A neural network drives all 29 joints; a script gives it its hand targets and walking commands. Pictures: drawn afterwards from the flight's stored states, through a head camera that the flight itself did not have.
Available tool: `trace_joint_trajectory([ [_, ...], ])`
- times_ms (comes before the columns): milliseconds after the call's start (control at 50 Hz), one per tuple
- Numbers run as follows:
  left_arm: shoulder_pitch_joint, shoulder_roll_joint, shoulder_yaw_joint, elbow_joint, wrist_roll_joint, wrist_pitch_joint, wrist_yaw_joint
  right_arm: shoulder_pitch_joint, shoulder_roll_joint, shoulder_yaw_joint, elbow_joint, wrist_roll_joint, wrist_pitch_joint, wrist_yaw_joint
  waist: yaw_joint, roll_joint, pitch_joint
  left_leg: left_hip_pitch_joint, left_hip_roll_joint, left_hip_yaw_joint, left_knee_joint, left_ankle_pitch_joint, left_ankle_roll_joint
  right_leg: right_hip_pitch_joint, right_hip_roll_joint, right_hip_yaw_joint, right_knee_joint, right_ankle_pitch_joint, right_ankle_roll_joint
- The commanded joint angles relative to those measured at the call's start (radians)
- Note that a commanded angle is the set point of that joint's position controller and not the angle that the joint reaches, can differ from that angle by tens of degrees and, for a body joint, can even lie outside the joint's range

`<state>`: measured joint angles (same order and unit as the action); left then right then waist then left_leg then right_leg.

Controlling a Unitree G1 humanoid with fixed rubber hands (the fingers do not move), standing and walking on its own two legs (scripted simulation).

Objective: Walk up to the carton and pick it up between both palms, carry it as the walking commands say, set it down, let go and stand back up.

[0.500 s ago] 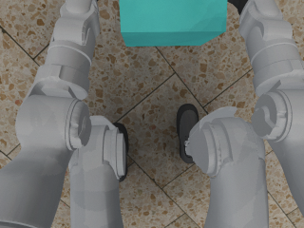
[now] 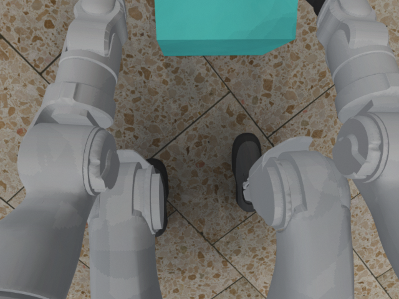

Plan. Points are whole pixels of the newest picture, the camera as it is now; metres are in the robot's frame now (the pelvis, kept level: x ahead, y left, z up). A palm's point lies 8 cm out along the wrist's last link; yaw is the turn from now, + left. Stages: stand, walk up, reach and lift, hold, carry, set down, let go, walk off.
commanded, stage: set down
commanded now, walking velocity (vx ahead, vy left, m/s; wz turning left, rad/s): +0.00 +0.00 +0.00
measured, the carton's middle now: out of the picture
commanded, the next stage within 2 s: none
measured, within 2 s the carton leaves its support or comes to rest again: neither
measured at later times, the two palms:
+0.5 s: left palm out of the picture +0.55 +0.11 -0.19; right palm (336, 1) +0.51 -0.23 -0.18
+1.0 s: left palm out of the picture +0.57 +0.12 -0.14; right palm out of the picture +0.52 -0.25 -0.14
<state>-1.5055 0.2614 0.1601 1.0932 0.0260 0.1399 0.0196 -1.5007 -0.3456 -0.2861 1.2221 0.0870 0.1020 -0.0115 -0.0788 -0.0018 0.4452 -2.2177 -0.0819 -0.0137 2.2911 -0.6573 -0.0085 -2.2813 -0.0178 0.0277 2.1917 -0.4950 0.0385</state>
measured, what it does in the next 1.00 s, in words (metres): stands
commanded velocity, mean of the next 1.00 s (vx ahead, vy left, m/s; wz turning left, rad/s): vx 0.00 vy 0.00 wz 0.00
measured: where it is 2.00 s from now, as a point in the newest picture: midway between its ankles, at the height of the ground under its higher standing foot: (201, 197)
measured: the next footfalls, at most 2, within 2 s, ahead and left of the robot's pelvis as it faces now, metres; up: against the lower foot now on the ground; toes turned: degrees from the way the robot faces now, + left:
none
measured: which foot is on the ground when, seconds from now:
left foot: down 0.00-1.00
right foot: down 0.00-1.00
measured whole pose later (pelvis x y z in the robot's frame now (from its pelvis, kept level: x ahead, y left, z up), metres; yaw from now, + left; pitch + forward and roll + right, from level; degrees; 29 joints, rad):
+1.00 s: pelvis +0.00 -0.01 +0.02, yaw -1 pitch +37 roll -1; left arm -1.47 0.41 0.00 1.06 -0.18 0.10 0.09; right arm -1.40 -0.36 -0.21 1.10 0.23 0.03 -0.11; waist -0.08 0.00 0.37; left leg -2.22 -0.06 -0.03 2.23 -0.64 -0.03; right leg -2.30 -0.01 0.01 2.12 -0.47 0.02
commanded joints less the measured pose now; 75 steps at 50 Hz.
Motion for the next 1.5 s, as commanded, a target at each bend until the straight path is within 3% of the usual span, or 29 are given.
trace_joint_trajectory([
  [0,-0.401,-0.643,-0.185,-0.098,-0.037,-0.023,-0.167,-0.378,0.712,0.129,-0.141,0.026,-0.018,0.181,-0.03,0.102,-0.879,0.275,-0.026,0.018,-0.237,0.249,0.015,0.476,0.076,-0.067,-0.079,0.258,-0.03],
  [200,-0.356,-0.383,-0.142,-0.098,-0.036,-0.057,-0.096,-0.297,0.458,0.064,-0.111,0.015,-0.062,0.11,-0.041,0.096,-0.943,0.324,-0.008,0.019,-0.234,0.292,-0.005,0.52,0.062,-0.071,-0.079,0.303,-0.014],
  [320,-0.296,0.043,-0.097,-0.073,-0.062,-0.085,0.019,-0.166,0.026,-0.016,-0.055,0.026,-0.116,-0.013,-0.044,0.09,-1.032,0.369,0.014,0.012,-0.234,0.323,-0.025,0.567,0.044,-0.06,-0.092,0.346,-0.007],
  [400,-0.289,0.162,-0.118,-0.024,-0.106,-0.094,0.065,-0.136,-0.076,-0.003,-0.009,0.06,-0.134,-0.063,-0.041,0.093,-1.055,0.356,0.028,0.0,-0.235,0.321,-0.031,0.562,0.029,-0.049,-0.095,0.356,-0.001],
  [480,-0.298,0.175,-0.154,0.008,-0.159,-0.098,0.066,-0.146,-0.115,0.019,-0.007,0.095,-0.144,-0.071,-0.052,0.108,-1.044,0.336,0.04,-0.009,-0.241,0.311,-0.033,0.524,0.017,-0.042,-0.102,0.353,-0.005],
  [660,-0.284,0.208,-0.172,0.044,-0.218,-0.098,0.037,-0.155,-0.168,0.048,-0.039,0.12,-0.141,-0.055,-0.053,0.078,-1.028,0.272,0.058,-0.011,-0.237,0.28,-0.024,0.538,0.004,-0.03,-0.107,0.349,-0.007],
  [740,-0.295,0.224,-0.168,0.012,-0.218,-0.098,0.033,-0.157,-0.179,0.053,-0.069,0.123,-0.135,-0.056,-0.054,0.083,-1.078,0.299,0.061,-0.003,-0.236,0.286,-0.025,0.583,0.007,-0.031,-0.114,0.361,-0.007],
  [860,-0.293,0.242,-0.16,-0.096,-0.209,-0.083,0.056,-0.138,-0.187,0.062,-0.157,0.14,-0.117,-0.084,-0.061,0.108,-1.345,0.463,0.051,0.023,-0.248,0.352,-0.035,0.735,0.019,-0.053,-0.138,0.426,-0.003],
  [960,-0.264,0.264,-0.132,-0.178,-0.199,-0.052,0.074,-0.114,-0.194,0.063,-0.253,0.141,-0.086,-0.109,-0.047,0.098,-1.52,0.553,0.038,0.046,-0.29,0.344,-0.034,0.839,0.031,-0.071,-0.183,0.416,0.003],
  [1100,-0.201,0.242,-0.098,-0.128,-0.191,-0.023,0.065,-0.077,-0.152,0.059,-0.278,0.094,-0.042,-0.108,-0.03,0.041,-1.382,0.474,0.028,0.047,-0.39,0.225,-0.017,0.78,0.047,-0.085,-0.271,0.296,0.002],
  [1200,-0.162,0.241,-0.065,-0.091,-0.17,-0.024,0.049,-0.053,-0.12,0.05,-0.282,0.079,-0.029,-0.098,-0.013,0.027,-1.355,0.441,0.025,0.047,-0.457,0.213,-0.009,0.78,0.056,-0.082,-0.328,0.292,-0.004],
  [1480,-0.084,0.254,-0.028,-0.279,-0.149,0.035,0.02,0.055,-0.112,-0.004,-0.469,0.039,0.047,-0.09,-0.035,0.074,-1.593,0.627,-0.003,0.064,-0.643,0.303,-0.023,0.964,0.08,-0.099,-0.531,0.382,-0.01],
])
